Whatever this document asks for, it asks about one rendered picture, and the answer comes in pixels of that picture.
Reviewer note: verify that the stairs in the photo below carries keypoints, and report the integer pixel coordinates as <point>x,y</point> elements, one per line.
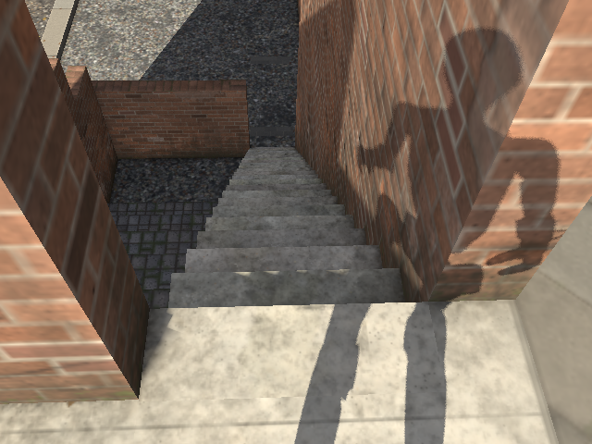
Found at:
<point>279,237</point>

